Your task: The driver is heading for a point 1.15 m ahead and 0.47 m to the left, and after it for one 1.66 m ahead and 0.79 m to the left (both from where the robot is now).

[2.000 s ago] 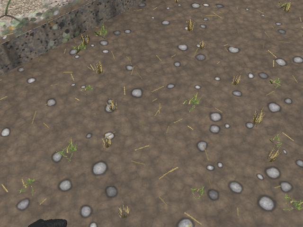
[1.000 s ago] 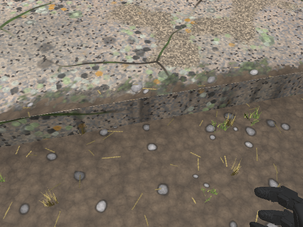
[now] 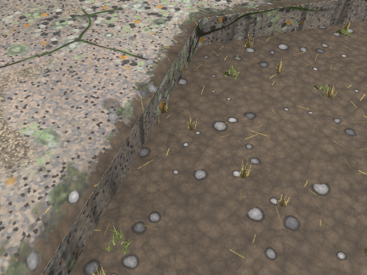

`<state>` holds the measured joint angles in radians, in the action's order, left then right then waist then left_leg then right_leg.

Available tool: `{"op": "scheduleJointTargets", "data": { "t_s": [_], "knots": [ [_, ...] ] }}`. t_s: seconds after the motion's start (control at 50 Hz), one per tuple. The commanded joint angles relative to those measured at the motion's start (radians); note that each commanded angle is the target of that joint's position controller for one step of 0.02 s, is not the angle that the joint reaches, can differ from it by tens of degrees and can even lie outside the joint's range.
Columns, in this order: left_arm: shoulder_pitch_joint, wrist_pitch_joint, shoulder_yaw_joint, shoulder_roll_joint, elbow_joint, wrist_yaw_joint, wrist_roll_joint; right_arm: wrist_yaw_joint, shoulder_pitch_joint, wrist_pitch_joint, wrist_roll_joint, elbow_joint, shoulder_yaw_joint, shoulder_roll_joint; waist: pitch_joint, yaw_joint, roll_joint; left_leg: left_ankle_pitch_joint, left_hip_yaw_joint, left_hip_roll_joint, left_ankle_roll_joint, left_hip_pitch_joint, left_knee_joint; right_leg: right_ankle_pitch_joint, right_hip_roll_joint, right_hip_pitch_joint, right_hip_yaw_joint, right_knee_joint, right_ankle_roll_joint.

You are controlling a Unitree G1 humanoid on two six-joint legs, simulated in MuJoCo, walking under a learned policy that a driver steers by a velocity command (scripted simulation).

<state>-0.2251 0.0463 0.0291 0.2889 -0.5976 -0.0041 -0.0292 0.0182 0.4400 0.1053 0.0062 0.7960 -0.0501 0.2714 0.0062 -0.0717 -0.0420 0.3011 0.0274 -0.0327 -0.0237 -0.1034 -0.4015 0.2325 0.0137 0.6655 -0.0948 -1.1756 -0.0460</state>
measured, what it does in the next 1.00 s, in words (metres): walks ahead, turning left: right foot, then left foot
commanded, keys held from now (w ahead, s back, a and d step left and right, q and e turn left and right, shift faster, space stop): w+q+shift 0.98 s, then q+shift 0.02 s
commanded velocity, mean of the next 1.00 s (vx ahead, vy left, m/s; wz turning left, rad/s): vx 0.98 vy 0.00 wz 0.69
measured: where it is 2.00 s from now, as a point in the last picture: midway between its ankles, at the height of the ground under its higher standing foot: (35, 130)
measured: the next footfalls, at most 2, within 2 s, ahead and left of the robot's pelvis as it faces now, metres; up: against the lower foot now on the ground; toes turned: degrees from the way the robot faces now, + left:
right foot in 0.28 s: +0.40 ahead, -0.17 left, +0.00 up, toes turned +8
left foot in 0.68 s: +0.66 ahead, +0.16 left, +0.00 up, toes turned +33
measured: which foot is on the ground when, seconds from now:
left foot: down 0.00-0.28, up 0.30-0.66, down 0.68-1.00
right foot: up 0.00-0.26, down 0.28-0.68, up 0.70-0.94, down 0.96-1.00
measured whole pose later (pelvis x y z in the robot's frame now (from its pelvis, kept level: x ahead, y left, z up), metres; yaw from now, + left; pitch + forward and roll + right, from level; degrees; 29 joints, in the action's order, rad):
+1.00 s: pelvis +0.75 +0.14 +0.00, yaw +46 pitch +1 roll -4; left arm 0.01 0.08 -0.02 0.17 -0.54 -0.01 0.02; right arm -0.04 0.46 0.00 -0.01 0.71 -0.01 0.22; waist -0.06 -0.08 0.02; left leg 0.38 0.22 -0.08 -0.11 -0.10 -0.48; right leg 0.27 0.03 0.80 -0.06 -1.25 0.10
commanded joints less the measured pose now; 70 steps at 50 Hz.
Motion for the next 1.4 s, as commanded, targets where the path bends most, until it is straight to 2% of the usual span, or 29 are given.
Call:
{"op": "scheduleJointTargets", "data": {
  "t_s": [0.02, 0.2, 0.26, 0.28, 0.3, 0.32, 0.38, 0.48, 0.6, 0.66, 0.68, 0.7, 0.72, 0.76, 0.8, 0.94, 1.02, 1.06, 1.08, 1.1, 1.14, 1.18, 1.24, 1.28, 1.32, 1.34, 1.36, 1.38, 1.4],
  "knots": [
    [0.135, 0.031, 0.012, 0.046, 0.111, -0.004, 0.007, -0.005, -0.013, 0.018, -0.007, -0.044, -0.008, 0.099, -0.13, 0.02, 0.145, 0.101, 0.324, 0.244, -0.169, 0.051, 0.276, -0.129, 0.065, 0.276, -0.005, 0.09, 0.023],
    [0.368, 0.093, 0.009, 0.035, 0.164, -0.068, -0.001, -0.037, 0.13, -0.028, -0.042, 0.041, 0.007, 0.138, -0.152, -0.011, 0.182, -0.32, 0.212, 0.264, -0.148, 0.044, 0.269, -0.26, -0.021, -0.15, 0.074, 0.628, 0.062],
    [0.041, 0.083, 0.07, 0.156, 0.106, -0.031, -0.013, -0.034, 0.093, -0.037, -0.01, 0.047, 0.001, 0.185, 0.088, 0.212, 0.25, -0.86, 0.15, 0.217, -0.083, -0.076, -0.191, -0.109, -0.042, -0.693, 0.096, 0.618, -0.005],
    [-0.218, 0.065, 0.09, 0.216, 0.059, -0.007, -0.005, -0.033, 0.057, -0.027, 0.019, -0.001, 0.012, 0.146, 0.283, 0.327, 0.179, -0.587, 0.156, 0.163, -0.061, -0.338, -0.528, 0.041, 0.15, -1.085, -0.083, 0.54, -0.041],
    [-0.277, 0.062, 0.1, 0.294, 0.019, -0.019, 0.02, -0.027, 0.201, -0.001, -0.021, -0.04, 0.057, -0.04, 0.547, 0.21, -0.252, 0.177, 0.133, 0.048, -0.031, -0.631, -0.874, 0.459, 0.424, -1.367, -0.617, 0.693, -0.186],
    [-0.279, 0.058, 0.083, 0.193, 0.013, -0.015, 0.032, -0.033, 0.106, 0.01, -0.079, -0.046, 0.031, 0.063, 0.458, 0.246, -0.263, 0.16, 0.16, 0.08, -0.037, -0.716, -0.999, 0.605, 0.406, -1.243, -0.752, 0.881, -0.161],
    [-0.114, 0.058, 0.052, 0.077, -0.048, -0.003, 0.044, -0.036, -0.118, -0.012, -0.05, -0.091, 0.009, 0.076, 0.037, 0.169, -0.045, -0.017, 0.078, 0.187, -0.029, -0.731, -0.98, 0.157, 0.313, -0.78, -0.31, 0.922, -0.117],
    [0.093, 0.075, 0.053, 0.03, -0.089, -0.001, 0.032, -0.013, -0.134, -0.097, -0.045, -0.138, 0.014, -0.006, -0.136, 0.018, -0.059, -0.068, 0.077, 0.257, 0.004, -0.658, -0.876, -0.141, 0.272, -0.459, 0.079, 1.051, -0.088],
    [0.119, 0.074, 0.084, 0.192, -0.092, 0.007, 0.022, 0.023, -0.167, -0.099, -0.031, -0.16, 0.002, 0.066, -0.077, -0.025, 0.003, -0.328, -0.149, 0.119, -0.055, -0.307, -0.589, -0.762, 0.196, -0.516, 0.353, 0.969, -0.052],
    [0.185, 0.056, 0.092, 0.246, -0.061, -0.007, -0.009, 0.011, 0.13, -0.124, -0.032, -0.096, -0.072, 0.232, 0.101, -0.215, -0.065, -0.231, -0.204, 0.017, -0.155, 0.111, -0.505, -1.36, 0.214, -0.511, 0.324, 0.462, -0.049],
    [0.26, 0.059, 0.077, 0.21, -0.056, -0.011, -0.012, 0.001, 0.344, -0.122, -0.023, -0.025, -0.102, 0.275, 0.13, -0.337, 0.032, -0.38, -0.125, 0.04, -0.212, 0.394, -0.273, -0.975, 0.135, -0.324, 0.294, 0.038, 0.002],
    [0.198, 0.091, 0.023, 0.019, -0.033, -0.015, 0.032, 0.003, 0.266, -0.114, -0.017, 0.007, -0.092, 0.315, -0.073, -0.171, 0.47, -0.643, 0.037, 0.042, -0.238, 0.362, -0.237, 0.282, -0.111, -0.012, 0.262, -0.493, 0.063],
    [-0.046, 0.119, -0.01, -0.017, 0.008, -0.018, 0.035, 0.014, 0.082, -0.081, -0.019, -0.101, -0.045, 0.274, 0.136, 0.057, 0.521, -0.419, 0.547, 0.207, -0.414, 0.408, -0.123, 0.392, -0.11, 0.147, 0.003, -0.578, 0.028],
    [0.117, 0.133, 0.016, 0.128, 0.056, -0.009, -0.006, 0.019, 0.01, -0.051, -0.007, -0.166, -0.052, 0.22, 0.047, 0.02, 0.138, 0.299, 0.785, 0.299, -0.403, 0.211, 0.199, 0.199, -0.046, 0.245, -0.022, -0.463, 0.015],
    [0.121, 0.098, 0.004, 0.073, 0.036, 0.005, 0.031, 0.015, -0.086, -0.036, 0.016, -0.178, -0.036, 0.203, -0.045, 0.098, -0.045, 0.282, 0.702, 0.259, -0.35, -0.085, 0.148, 0.097, 0.025, 0.138, -0.045, -0.358, 0.059],
    [0.252, 0.042, -0.035, -0.064, 0.132, -0.008, 0.064, -0.074, -0.127, -0.076, -0.019, -0.199, -0.005, 0.125, -0.031, 0.09, 0.083, -0.305, 0.29, 0.056, -0.252, -0.339, 0.077, -0.07, -0.005, -0.091, 0.129, -0.026, 0.155],
    [0.455, 0.067, -0.032, -0.064, 0.206, -0.01, 0.049, -0.077, 0.089, -0.152, -0.036, -0.124, -0.009, 0.076, -0.018, -0.002, 0.13, -0.974, 0.376, 0.052, -0.185, 0.306, -0.06, 0.323, -0.112, 0.198, 0.255, 0.206, 0.141],
    [0.297, 0.088, 0.039, 0.093, 0.195, -0.004, 0.045, -0.079, -0.131, -0.16, -0.017, -0.184, -0.027, 0.118, 0.173, 0.106, 0.239, -1.382, 0.404, -0.009, -0.016, 0.298, -0.397, -0.168, -0.08, -0.305, 0.121, 0.789, 0.116],
    [0.116, 0.086, 0.079, 0.135, 0.106, 0.003, 0.019, -0.072, -0.265, -0.142, -0.018, -0.239, -0.03, 0.14, 0.238, 0.176, 0.152, -1.242, 0.373, -0.048, 0.046, 0.13, -0.592, -0.555, -0.041, -0.647, 0.083, 1.021, 0.11],
    [-0.1, 0.073, 0.088, 0.108, -0.034, 0.011, -0.021, -0.062, -0.332, -0.114, 0.002, -0.279, -0.014, 0.065, 0.112, 0.196, -0.018, -0.202, 0.247, -0.123, 0.073, -0.243, -0.887, -0.869, 0.069, -0.906, 0.033, 1.119, 0.125],
    [-0.318, 0.047, 0.058, 0.065, -0.136, -0.007, 0.099, -0.057, -0.239, -0.071, -0.031, -0.305, 0.007, -0.013, 0.133, 0.193, -0.281, 0.684, 0.073, -0.207, 0.096, -1.239, -1.754, -2.121, 0.48, -1.471, -0.148, 0.486, -0.072],
    [-0.332, -0.001, 0.046, -0.015, -0.227, 0.025, 0.141, -0.04, -0.452, -0.071, -0.099, -0.412, 0.055, -0.117, 0.219, 0.258, -0.297, 0.75, 0.052, -0.092, 0.081, -1.562, -2.133, -1.495, 0.496, -1.563, -0.118, 0.657, -0.144],
    [-0.018, -0.037, -0.001, -0.071, -0.283, 0.07, 0.028, 0.038, -0.686, -0.082, -0.057, -0.649, 0.148, -0.227, -0.175, 0.003, -0.114, 0.744, 0.063, 0.116, 0.003, -1.393, -1.736, -0.794, 0.357, -0.725, 0.134, 0.983, 0.015],
    [0.219, -0.019, 0.044, 0.147, -0.171, 0.077, 0.019, 0.061, -0.364, -0.056, 0.022, -0.543, 0.083, 0.001, 0.105, -0.172, -0.023, 0.183, -0.23, -0.071, 0.023, -0.174, -1.107, -1.211, 0.115, -0.01, 0.268, 1.044, -0.044],
    [0.278, 0.072, 0.12, 0.465, -0.124, 0.013, -0.014, -0.007, 0.062, -0.069, 0.037, -0.382, -0.013, 0.135, 0.471, -0.372, -0.132, -0.026, -0.101, -0.093, 0.021, 0.263, -0.945, -2.094, 0.242, -0.257, 0.186, 0.727, -0.122],
    [0.271, 0.073, 0.106, 0.36, -0.132, -0.006, -0.061, -0.034, 0.185, -0.096, 0.041, -0.307, -0.031, 0.198, 0.462, -0.387, 0.06, -0.138, 0.202, -0.011, -0.086, 0.238, -0.521, -1.38, 0.214, -0.342, 0.083, 0.232, -0.059],
    [0.075, 0.059, 0.068, 0.202, -0.137, -0.036, 0.027, -0.053, -0.034, -0.097, 0.045, -0.308, -0.027, 0.343, 0.485, -0.09, 0.711, -1.121, 0.719, 0.212, -0.277, 0.187, -0.347, 0.218, -0.097, -0.27, 0.065, -0.391, 0.054],
    [-0.091, 0.067, 0.083, 0.213, -0.248, -0.056, 0.023, -0.04, -0.098, -0.088, 0.056, -0.351, 0.02, 0.18, 0.671, -0.093, 0.541, -1.066, 0.798, 0.299, -0.367, 0.194, -0.253, 0.262, -0.138, -0.179, -0.22, -0.731, 0.038],
    [-0.01, 0.053, 0.082, 0.186, -0.186, -0.055, -0.005, -0.023, -0.125, -0.088, 0.001, -0.309, 0.02, 0.171, 0.465, -0.079, 0.363, -0.73, 0.8, 0.318, -0.354, 0.054, -0.148, 0.303, -0.16, -0.037, -0.119, -0.835, 0.036]
  ]
}}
